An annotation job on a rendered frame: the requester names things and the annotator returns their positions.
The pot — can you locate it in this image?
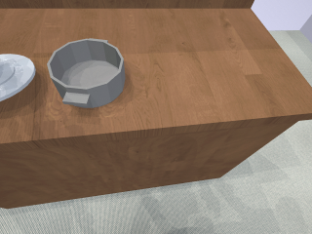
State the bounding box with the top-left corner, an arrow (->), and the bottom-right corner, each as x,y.
47,38 -> 126,108

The lid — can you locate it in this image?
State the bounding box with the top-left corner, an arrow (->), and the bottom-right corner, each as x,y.
0,54 -> 36,101

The table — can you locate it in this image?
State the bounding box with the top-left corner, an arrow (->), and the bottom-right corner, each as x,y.
0,0 -> 312,210

